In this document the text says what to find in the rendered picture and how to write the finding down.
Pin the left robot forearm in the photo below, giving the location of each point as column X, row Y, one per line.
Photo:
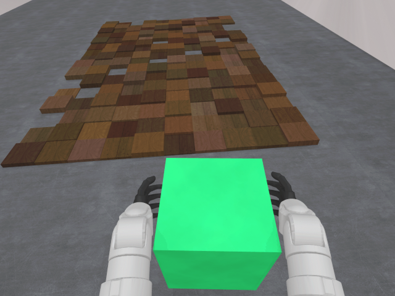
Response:
column 130, row 254

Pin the robot right hand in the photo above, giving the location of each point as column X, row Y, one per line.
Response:
column 285, row 191

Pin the carton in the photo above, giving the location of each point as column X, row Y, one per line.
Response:
column 215, row 226

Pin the right robot forearm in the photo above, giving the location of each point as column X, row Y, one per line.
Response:
column 307, row 252

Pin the robot left hand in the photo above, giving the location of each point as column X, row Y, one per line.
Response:
column 144, row 190

